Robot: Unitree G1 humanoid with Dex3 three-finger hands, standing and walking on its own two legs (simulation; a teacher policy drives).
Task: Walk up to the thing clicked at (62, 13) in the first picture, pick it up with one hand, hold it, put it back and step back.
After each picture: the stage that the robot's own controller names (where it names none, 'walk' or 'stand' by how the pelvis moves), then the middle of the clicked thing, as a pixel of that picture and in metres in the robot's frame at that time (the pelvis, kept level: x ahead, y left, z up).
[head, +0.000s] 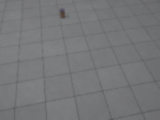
stand; (62, 13) +1.87 +0.26 -0.72
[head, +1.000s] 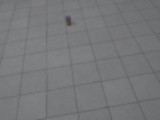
walk; (68, 20) +1.73 +0.30 -0.72
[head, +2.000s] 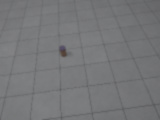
walk; (63, 51) +1.19 +0.29 -0.72
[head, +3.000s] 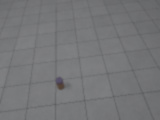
walk; (60, 83) +0.82 +0.28 -0.72
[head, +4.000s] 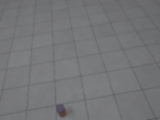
walk; (61, 110) +0.55 +0.25 -0.72
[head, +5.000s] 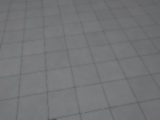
stand; out of the picture +0.45 +0.22 -0.71
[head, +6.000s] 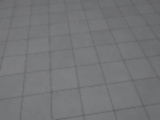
stand; out of the picture +0.41 +0.20 -0.72
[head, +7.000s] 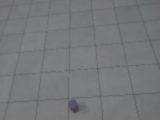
stand; (73, 106) +0.44 +0.16 -0.68
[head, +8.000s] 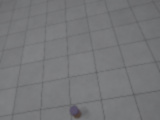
stand; (75, 112) +0.43 +0.22 -0.69
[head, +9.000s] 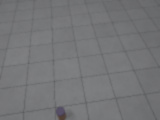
walk; (61, 113) +0.51 +0.17 -0.69
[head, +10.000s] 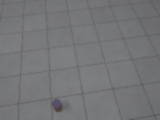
stand; (57, 105) +0.45 +0.19 -0.70
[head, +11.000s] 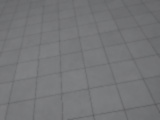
stand; out of the picture +0.45 +0.24 -0.71
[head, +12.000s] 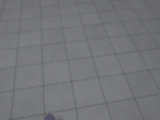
walk; out of the picture +0.44 +0.21 -0.71
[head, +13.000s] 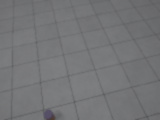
stand; (49, 116) +0.44 +0.27 -0.71
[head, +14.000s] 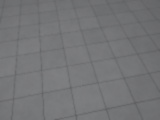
stand; out of the picture +0.39 +0.26 -0.73
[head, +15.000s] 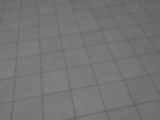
stand; out of the picture +0.38 +0.27 -0.73
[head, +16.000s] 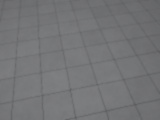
go down; out of the picture +0.38 +0.26 -0.73
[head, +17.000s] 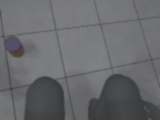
go down; (15, 47) +0.47 +0.27 -0.34
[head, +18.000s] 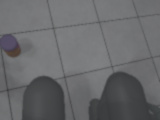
approach; (11, 46) +0.47 +0.27 -0.30
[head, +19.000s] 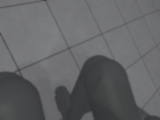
close in; out of the picture +0.46 +0.32 -0.23
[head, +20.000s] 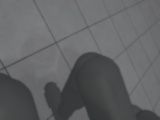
close; out of the picture +0.45 +0.33 -0.23
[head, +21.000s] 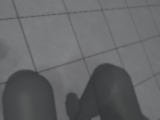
lift; out of the picture +0.40 +0.31 -0.18
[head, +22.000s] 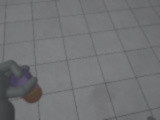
lift; (27, 87) +0.33 +0.20 -0.02
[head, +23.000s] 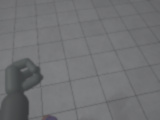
hold; out of the picture +0.31 +0.18 -0.32
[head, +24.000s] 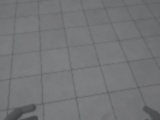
hold; out of the picture +0.09 +0.01 -0.66
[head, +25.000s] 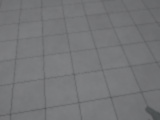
hold; out of the picture +0.09 +0.01 -0.66
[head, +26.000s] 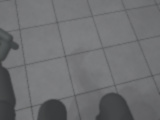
crouch; out of the picture +0.15 +0.02 -0.49
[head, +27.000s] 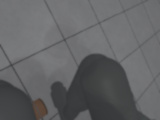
lower; (28, 114) +0.20 +0.03 -0.26
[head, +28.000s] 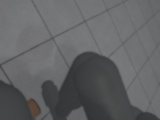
lower; (21, 116) +0.20 +0.03 -0.26
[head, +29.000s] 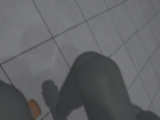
lower; (21, 116) +0.20 +0.03 -0.26
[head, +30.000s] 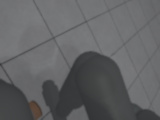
lower; (22, 118) +0.19 +0.03 -0.26
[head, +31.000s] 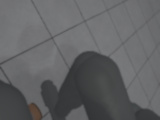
loosen; out of the picture +0.18 +0.03 -0.26
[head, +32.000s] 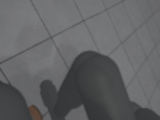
open; out of the picture +0.18 +0.02 -0.26
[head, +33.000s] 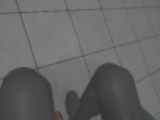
stand; out of the picture +0.16 +0.00 -0.28
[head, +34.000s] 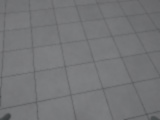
stand; out of the picture +0.06 +0.00 -0.64
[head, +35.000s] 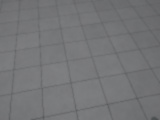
stand; out of the picture +0.03 +0.02 -0.69
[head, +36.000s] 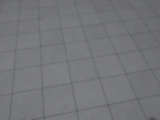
stand; out of the picture +0.01 +0.00 -0.69
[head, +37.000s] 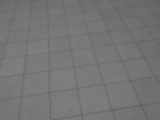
stand; out of the picture +0.02 +0.01 -0.74
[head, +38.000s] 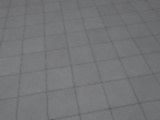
stand; out of the picture -0.02 +0.02 -0.75
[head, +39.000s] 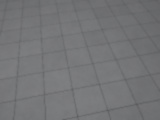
walk; out of the picture -0.04 +0.01 -0.75
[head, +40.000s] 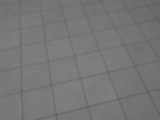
walk; out of the picture +0.14 -0.07 -0.70
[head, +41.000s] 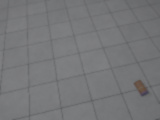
walk; (141, 88) +0.63 -0.42 -0.73
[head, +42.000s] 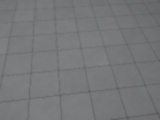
stand; out of the picture +0.82 -0.85 -0.73
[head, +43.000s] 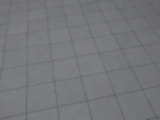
stand; out of the picture +0.93 -1.13 -0.75
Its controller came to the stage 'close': yes
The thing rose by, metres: 0.69
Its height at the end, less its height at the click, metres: -0.02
